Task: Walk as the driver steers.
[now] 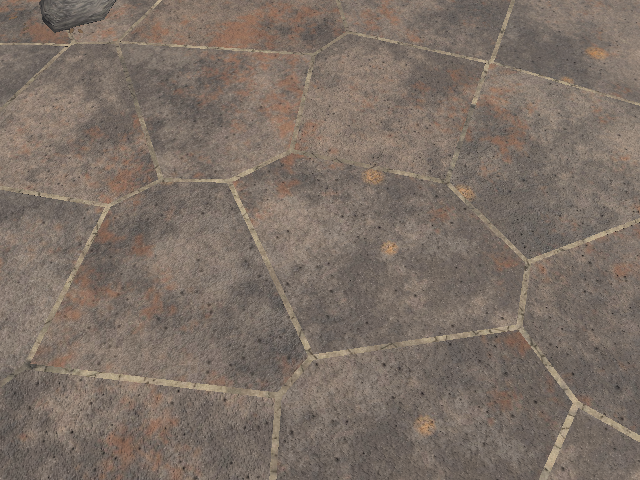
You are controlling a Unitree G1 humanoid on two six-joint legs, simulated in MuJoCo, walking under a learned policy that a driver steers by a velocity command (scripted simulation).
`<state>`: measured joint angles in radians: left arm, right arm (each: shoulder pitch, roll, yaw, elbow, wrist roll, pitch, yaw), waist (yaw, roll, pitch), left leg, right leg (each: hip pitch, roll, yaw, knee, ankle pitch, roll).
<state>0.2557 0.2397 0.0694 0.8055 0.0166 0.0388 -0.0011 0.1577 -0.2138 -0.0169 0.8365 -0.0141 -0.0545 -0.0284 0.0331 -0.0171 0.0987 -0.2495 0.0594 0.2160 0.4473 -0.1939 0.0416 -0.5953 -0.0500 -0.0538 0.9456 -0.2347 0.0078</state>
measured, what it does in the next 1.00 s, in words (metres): steps on the spot: right foot, then left foot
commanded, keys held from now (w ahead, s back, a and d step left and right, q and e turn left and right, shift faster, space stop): e+shift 0.28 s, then q+shift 0.68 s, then e+shift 0.04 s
